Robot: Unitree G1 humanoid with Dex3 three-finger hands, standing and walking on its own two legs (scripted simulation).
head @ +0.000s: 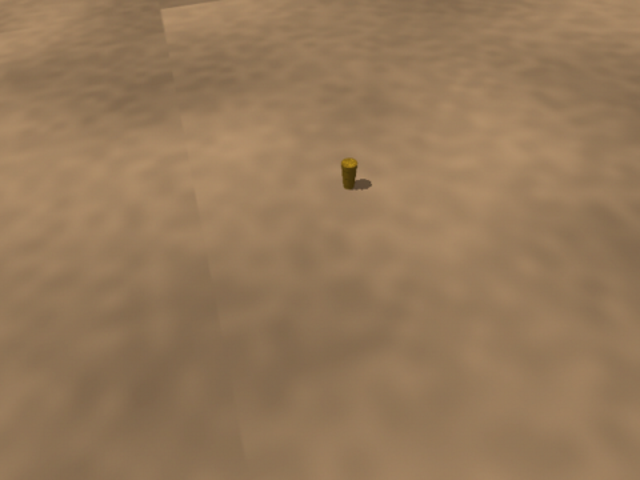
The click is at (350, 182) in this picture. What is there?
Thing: tapered cup
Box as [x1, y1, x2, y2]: [341, 158, 356, 189]
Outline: 352,158 346,158 341,162 344,184 343,185 345,188 348,189 353,187 355,176 356,161
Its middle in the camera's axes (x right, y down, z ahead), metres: +0.13 -0.28 +1.83
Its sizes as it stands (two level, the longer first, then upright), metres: 0.073 0.073 0.139
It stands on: the floor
